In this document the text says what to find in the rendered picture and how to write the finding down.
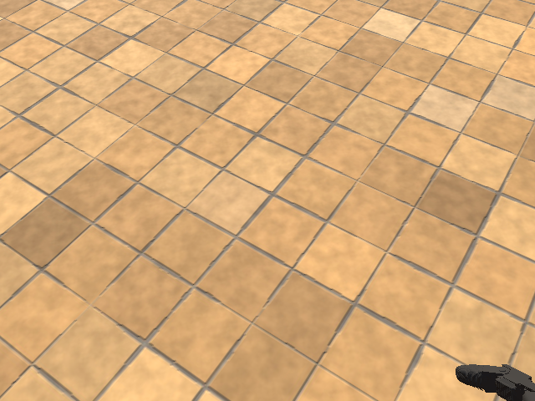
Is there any robot right hand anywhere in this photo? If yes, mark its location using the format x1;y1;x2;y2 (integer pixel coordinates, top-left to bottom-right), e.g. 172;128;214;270
456;364;535;401

